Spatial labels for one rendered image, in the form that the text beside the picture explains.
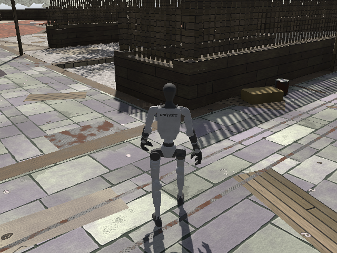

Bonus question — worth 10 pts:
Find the left robot forearm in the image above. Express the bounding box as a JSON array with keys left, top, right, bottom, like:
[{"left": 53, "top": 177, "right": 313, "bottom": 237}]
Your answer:
[{"left": 141, "top": 126, "right": 149, "bottom": 143}]

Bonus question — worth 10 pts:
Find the right robot hand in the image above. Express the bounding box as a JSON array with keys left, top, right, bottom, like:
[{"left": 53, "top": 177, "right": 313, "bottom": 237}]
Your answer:
[{"left": 191, "top": 151, "right": 202, "bottom": 166}]

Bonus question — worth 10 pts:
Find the left robot hand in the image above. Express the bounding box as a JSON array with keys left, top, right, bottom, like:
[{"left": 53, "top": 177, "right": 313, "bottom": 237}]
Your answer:
[{"left": 140, "top": 141, "right": 153, "bottom": 151}]

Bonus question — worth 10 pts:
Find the right robot forearm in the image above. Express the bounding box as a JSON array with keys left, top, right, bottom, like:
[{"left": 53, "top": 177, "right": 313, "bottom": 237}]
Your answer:
[{"left": 189, "top": 129, "right": 201, "bottom": 153}]

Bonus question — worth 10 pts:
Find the robot left thigh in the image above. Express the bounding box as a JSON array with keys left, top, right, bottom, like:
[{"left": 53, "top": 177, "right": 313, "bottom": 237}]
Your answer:
[{"left": 150, "top": 148, "right": 162, "bottom": 191}]

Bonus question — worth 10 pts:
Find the right robot foot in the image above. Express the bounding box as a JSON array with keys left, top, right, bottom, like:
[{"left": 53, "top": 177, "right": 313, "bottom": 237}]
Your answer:
[{"left": 177, "top": 193, "right": 184, "bottom": 205}]

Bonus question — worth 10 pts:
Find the robot right upper arm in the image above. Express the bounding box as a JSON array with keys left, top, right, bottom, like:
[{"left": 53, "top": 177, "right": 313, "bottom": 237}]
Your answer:
[{"left": 180, "top": 106, "right": 194, "bottom": 137}]

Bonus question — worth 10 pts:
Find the robot left upper arm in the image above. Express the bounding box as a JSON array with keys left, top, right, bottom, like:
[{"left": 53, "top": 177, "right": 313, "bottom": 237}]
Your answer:
[{"left": 144, "top": 105, "right": 158, "bottom": 134}]

